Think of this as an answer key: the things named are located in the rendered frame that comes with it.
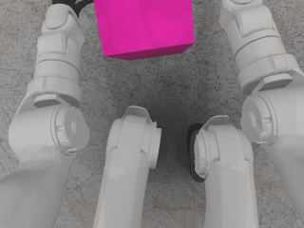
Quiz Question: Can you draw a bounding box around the carton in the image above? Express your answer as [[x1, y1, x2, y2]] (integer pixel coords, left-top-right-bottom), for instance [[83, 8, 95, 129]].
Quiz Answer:
[[94, 0, 195, 61]]

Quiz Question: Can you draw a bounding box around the left robot shin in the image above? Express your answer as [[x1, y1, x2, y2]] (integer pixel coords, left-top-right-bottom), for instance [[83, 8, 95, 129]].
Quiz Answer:
[[105, 105, 153, 156]]

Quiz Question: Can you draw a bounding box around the left robot upper arm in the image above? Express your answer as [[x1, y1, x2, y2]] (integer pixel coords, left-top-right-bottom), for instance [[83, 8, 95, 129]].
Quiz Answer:
[[0, 104, 90, 228]]

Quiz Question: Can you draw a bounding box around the robot left forearm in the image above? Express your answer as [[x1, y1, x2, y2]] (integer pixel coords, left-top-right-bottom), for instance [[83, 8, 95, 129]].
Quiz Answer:
[[8, 4, 85, 142]]

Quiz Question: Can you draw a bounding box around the robot left hand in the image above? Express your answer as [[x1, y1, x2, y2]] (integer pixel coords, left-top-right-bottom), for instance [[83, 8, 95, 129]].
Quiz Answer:
[[52, 0, 94, 19]]

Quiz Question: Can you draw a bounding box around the right robot upper arm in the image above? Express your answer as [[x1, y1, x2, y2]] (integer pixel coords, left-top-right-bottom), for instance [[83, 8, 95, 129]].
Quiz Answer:
[[240, 85, 304, 224]]

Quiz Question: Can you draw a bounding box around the robot right forearm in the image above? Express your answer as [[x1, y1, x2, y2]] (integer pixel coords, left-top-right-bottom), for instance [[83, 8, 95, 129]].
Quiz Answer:
[[218, 0, 304, 95]]

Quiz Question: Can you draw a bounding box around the robot right foot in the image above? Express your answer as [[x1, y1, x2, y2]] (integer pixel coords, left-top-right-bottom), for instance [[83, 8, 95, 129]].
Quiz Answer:
[[186, 123, 205, 182]]

